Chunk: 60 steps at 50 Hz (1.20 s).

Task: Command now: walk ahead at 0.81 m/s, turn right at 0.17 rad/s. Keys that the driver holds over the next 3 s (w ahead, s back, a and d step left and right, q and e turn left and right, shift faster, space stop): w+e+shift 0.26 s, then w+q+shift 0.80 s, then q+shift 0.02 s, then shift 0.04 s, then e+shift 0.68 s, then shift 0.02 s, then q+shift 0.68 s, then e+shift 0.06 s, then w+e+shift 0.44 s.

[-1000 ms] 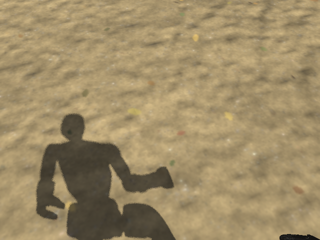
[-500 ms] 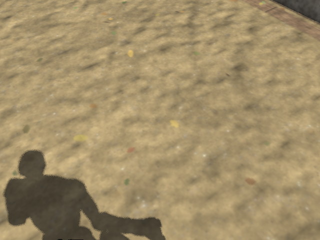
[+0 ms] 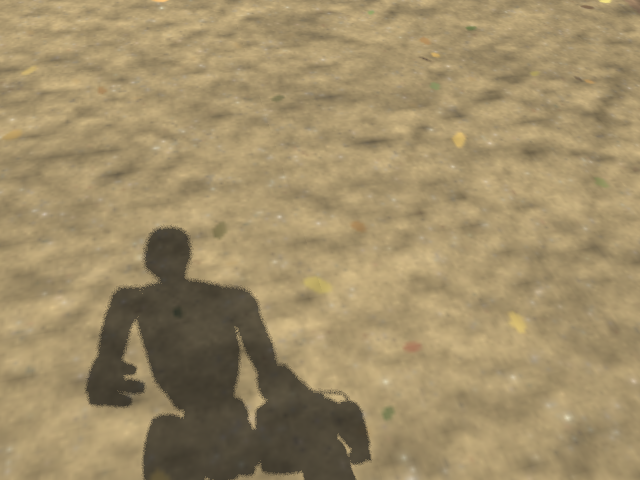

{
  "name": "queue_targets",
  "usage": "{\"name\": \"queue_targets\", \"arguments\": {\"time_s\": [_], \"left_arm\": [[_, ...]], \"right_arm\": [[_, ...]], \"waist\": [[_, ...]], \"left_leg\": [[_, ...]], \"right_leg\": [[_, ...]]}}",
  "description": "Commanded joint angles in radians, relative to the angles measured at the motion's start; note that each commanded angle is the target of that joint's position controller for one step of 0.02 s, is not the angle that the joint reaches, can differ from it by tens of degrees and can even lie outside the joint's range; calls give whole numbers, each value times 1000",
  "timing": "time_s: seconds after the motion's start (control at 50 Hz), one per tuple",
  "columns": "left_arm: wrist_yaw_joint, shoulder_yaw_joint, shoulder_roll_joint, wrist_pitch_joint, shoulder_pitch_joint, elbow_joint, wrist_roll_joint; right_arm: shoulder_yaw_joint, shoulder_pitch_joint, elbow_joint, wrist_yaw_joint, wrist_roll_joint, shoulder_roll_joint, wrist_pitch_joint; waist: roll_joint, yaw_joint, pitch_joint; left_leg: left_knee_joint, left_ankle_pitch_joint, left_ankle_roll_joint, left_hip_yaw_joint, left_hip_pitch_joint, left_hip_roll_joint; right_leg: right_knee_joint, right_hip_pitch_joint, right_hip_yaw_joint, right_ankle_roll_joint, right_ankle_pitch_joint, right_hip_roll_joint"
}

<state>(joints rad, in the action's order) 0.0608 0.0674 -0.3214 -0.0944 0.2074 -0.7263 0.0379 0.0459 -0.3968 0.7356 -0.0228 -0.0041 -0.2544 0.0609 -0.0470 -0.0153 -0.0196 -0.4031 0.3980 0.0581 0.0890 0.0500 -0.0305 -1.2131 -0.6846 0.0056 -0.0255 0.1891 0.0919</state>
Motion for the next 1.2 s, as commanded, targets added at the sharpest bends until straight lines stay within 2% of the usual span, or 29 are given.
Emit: {"name": "queue_targets", "arguments": {"time_s": [0.02,0.1,0.16,0.22,0.24,0.26,0.28,0.3,0.32,0.34,0.36,0.42,0.48,0.62,0.68,0.72,0.74,0.76,0.78,0.8,0.82,0.84,0.9,0.98,1.02,1.1,1.16,1.18,1.2], "left_arm": [[8,-6,-48,2,-136,84,12],[22,-29,-5,-11,-234,111,3],[36,-15,-24,-23,-223,120,19],[24,40,-138,13,96,62,32],[7,70,-198,36,374,-12,27],[-21,65,-188,59,542,-75,18],[-19,30,-142,43,422,-70,-45],[-28,21,-89,30,307,-11,-66],[-28,22,-53,20,297,6,-47],[-19,8,-32,3,185,21,-40],[-13,-3,-12,-14,95,33,-49],[-16,-10,-12,-38,24,9,-54],[-33,-5,-45,-58,87,-21,-47],[-65,-15,-78,-45,218,-77,-49],[-87,0,-145,-7,174,-58,-71],[-99,17,-190,24,61,-14,-84],[-97,18,-186,22,-25,13,-71],[-69,-38,36,-21,42,58,-84],[-42,-64,19,-73,156,120,-15],[-36,-47,-76,-97,1,135,2],[-37,-49,-69,-102,-67,181,8],[-47,-51,-55,-96,-75,171,-26],[-56,-38,-69,-59,-10,156,-56],[-66,-56,-12,-46,-208,235,-77],[-63,-58,14,-50,-284,264,-61],[-66,-13,-61,-62,-324,286,-29],[-58,20,-112,-85,-21,213,-55],[-55,16,-149,-80,201,158,-68],[-29,25,-176,-74,290,61,-74]], "right_arm": [[29,28,-69,19,-26,-140,40],[17,-9,-23,50,-12,-139,67],[23,-57,11,75,-14,-196,54],[50,34,-17,111,-34,-270,14],[59,147,-52,105,-40,-290,13],[38,269,-74,77,-25,-196,33],[-38,93,-111,37,-14,56,81],[-53,-16,-131,5,58,19,119],[-27,101,-137,-4,84,-102,127],[-19,140,-147,0,85,-110,116],[-27,108,-121,8,70,-80,91],[-24,33,-81,34,59,-83,4],[-28,186,-135,50,22,-78,1],[-32,420,-184,-25,48,-32,59],[4,350,-184,-55,57,-100,56],[56,-21,-107,-44,59,-210,21],[84,-260,-45,-24,52,-267,2],[89,-253,-21,-12,35,-318,-14],[68,-176,-69,-14,5,-270,10],[63,-179,-92,-8,5,-180,16],[54,-124,-83,-15,3,-166,28],[46,-54,-98,-24,9,-145,41],[44,78,-125,-10,21,-148,38],[37,59,-87,28,44,-143,27],[46,21,-62,34,46,-165,18],[55,-34,-11,44,53,-157,6],[51,7,-13,55,18,-147,-16],[18,32,-52,51,-19,-59,-16],[-4,-263,-6,29,29,-6,-3]], "waist": [[93,-31,161],[79,-43,191],[163,-13,109],[269,192,-68],[250,328,-149],[9,398,-103],[-310,153,-155],[-191,94,-305],[38,127,-152],[198,46,6],[206,-11,49],[77,-79,126],[29,-2,152],[32,132,136],[-89,42,38],[-156,-172,-130],[-79,-303,-196],[431,-164,-181],[420,-79,-420],[201,-155,-324],[29,-86,-150],[-87,-29,-88],[-20,66,47],[41,4,136],[91,-53,102],[144,-82,75],[197,77,-158],[80,137,-339],[-454,29,-525]], "left_leg": [[271,-375,93,-78,16,223],[358,-643,-32,95,85,171],[223,-1262,-97,126,-84,192],[-202,-1779,-109,116,-152,240],[-513,-1771,-102,91,-20,234],[-1035,-743,-103,93,237,49],[-1390,226,-71,-122,657,-46],[-1407,155,-5,-267,791,-30],[-1300,43,46,-243,786,20],[-1191,-42,60,-226,775,70],[-1134,-85,55,-246,707,117],[-1036,-151,-7,-250,614,192],[-792,-358,-55,-199,675,193],[-233,-686,5,-38,730,103],[-217,-512,48,75,583,-22],[-299,-343,106,51,227,-59],[-223,-369,142,-48,-104,-23],[-272,-422,265,-356,-436,127],[2,229,450,-971,-619,307],[121,315,351,-966,-528,269],[157,221,307,-893,-325,249],[159,123,286,-814,-158,210],[194,-98,298,-628,143,94],[188,-299,243,-447,394,-12],[177,-267,188,-438,447,-35],[24,-346,127,-536,196,-12],[-412,-824,23,-450,33,-15],[-759,-444,-25,-374,214,-53],[-1163,288,-93,-340,542,-206]], "right_leg": [[96,-235,-77,10,-178,-18],[420,-41,80,-16,-392,-82],[517,86,179,-79,-358,-184],[480,413,197,-136,-212,-244],[511,688,88,-187,-209,-189],[640,873,-35,-229,-271,-112],[513,1077,-349,-307,-160,-17],[791,1096,-757,-445,369,167],[987,910,-791,-387,590,184],[1036,682,-731,-343,553,184],[1041,507,-649,-329,488,156],[1062,196,-315,-257,284,72],[1099,213,-73,-199,30,5],[1086,696,101,-52,-361,44],[897,873,159,-11,-1084,82],[483,814,156,-13,-1395,115],[112,595,169,-8,-1203,54],[-399,83,98,46,260,-182],[-546,-177,-173,22,359,-204],[-431,-185,-196,-38,232,-140],[-307,-183,-175,-51,175,-110],[-202,-108,-173,-52,148,-69],[-26,2,-164,8,111,-24],[388,134,-64,75,-125,-55],[573,285,-31,88,-293,-112],[783,314,-82,83,-324,-145],[789,608,-27,-6,-522,-114],[624,931,-212,-76,-846,86],[670,1266,-778,-384,-907,395]]}}
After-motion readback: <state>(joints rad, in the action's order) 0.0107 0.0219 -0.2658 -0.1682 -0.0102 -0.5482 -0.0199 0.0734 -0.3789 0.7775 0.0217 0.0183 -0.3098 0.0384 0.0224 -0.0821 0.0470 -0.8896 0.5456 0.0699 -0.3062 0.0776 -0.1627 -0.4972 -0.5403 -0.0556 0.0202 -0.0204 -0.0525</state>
